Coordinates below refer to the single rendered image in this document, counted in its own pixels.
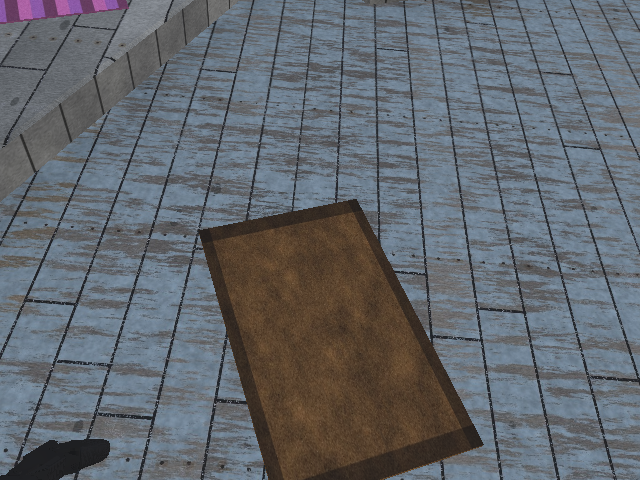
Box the robot left hand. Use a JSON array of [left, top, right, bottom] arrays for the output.
[[0, 439, 110, 480]]

